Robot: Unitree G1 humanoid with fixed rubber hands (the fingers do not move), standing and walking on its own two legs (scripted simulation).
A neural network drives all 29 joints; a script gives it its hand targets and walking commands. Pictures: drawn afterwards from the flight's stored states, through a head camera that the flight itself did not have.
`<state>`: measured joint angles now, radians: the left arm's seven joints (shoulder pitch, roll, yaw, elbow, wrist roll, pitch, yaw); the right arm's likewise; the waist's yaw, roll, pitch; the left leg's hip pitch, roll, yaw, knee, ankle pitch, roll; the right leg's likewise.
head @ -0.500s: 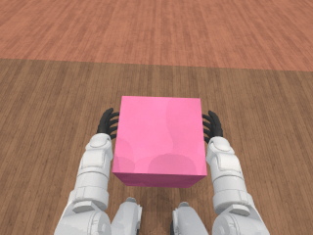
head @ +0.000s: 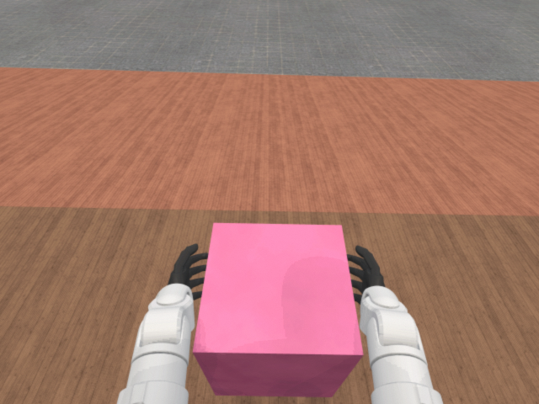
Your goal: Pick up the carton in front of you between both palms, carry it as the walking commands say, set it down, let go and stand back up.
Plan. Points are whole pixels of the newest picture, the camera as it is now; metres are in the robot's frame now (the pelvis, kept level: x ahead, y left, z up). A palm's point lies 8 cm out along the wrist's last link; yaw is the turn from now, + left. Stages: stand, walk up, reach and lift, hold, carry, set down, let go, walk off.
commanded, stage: reach and lift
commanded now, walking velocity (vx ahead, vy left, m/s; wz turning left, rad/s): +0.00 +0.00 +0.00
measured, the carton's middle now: (275, 314) +0.29 +0.00 -0.05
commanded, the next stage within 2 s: hold in 1.00 s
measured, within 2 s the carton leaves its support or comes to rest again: neither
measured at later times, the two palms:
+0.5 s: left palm (177, 285) +0.29 +0.15 +0.04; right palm (374, 290) +0.29 -0.15 +0.04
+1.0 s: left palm (177, 281) +0.29 +0.15 +0.05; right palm (376, 284) +0.29 -0.15 +0.05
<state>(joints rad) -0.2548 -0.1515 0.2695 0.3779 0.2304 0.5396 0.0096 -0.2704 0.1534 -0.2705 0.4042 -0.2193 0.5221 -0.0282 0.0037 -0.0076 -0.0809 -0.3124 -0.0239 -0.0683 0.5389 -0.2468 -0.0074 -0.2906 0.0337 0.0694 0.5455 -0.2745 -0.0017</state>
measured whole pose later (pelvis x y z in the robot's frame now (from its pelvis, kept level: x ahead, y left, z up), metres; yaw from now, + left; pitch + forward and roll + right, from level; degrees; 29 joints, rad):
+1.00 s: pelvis +0.01 +0.00 +0.01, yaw +0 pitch -6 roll +0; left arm -0.24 -0.15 0.22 0.25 0.27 0.70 -0.01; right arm -0.26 0.15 -0.23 0.27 -0.27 0.68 0.01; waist 0.01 -0.01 0.03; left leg -0.08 -0.02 -0.07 0.37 -0.19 0.00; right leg -0.06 0.03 0.08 0.38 -0.22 0.00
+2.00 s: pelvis +0.00 +0.00 +0.01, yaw +0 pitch -8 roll +0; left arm -0.24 -0.15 0.20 0.18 0.26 0.77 -0.01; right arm -0.25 0.15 -0.21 0.20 -0.27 0.75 0.01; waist 0.00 -0.01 0.05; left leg -0.04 -0.02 -0.07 0.36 -0.18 0.00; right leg -0.02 0.02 0.08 0.37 -0.21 0.00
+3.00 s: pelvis +0.20 +0.01 +0.01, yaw -4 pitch +5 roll +0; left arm -0.14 -0.13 0.12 -0.36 0.09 1.24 0.09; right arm -0.15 0.13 -0.09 -0.33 -0.10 1.22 -0.10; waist -0.01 -0.01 -0.12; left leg -0.27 0.02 0.23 0.40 -0.23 0.05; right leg -0.48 -0.07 -0.08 1.03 -0.37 -0.02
